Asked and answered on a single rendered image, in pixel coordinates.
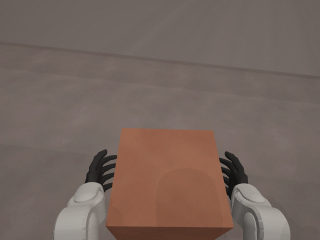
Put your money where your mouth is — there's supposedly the robot right hand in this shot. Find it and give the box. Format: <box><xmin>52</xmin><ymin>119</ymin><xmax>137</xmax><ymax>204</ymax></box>
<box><xmin>219</xmin><ymin>151</ymin><xmax>248</xmax><ymax>200</ymax></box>

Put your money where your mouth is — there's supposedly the carton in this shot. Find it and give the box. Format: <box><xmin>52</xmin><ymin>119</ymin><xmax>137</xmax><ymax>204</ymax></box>
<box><xmin>105</xmin><ymin>128</ymin><xmax>234</xmax><ymax>240</ymax></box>

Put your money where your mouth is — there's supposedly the robot left forearm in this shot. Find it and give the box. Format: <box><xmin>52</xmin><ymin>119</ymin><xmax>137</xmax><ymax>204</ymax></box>
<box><xmin>52</xmin><ymin>182</ymin><xmax>106</xmax><ymax>240</ymax></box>

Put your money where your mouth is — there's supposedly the robot right forearm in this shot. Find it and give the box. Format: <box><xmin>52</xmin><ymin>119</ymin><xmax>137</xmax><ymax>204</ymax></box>
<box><xmin>230</xmin><ymin>183</ymin><xmax>291</xmax><ymax>240</ymax></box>

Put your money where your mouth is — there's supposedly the robot left hand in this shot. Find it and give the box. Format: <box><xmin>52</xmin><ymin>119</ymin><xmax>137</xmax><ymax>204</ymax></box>
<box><xmin>85</xmin><ymin>149</ymin><xmax>117</xmax><ymax>192</ymax></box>

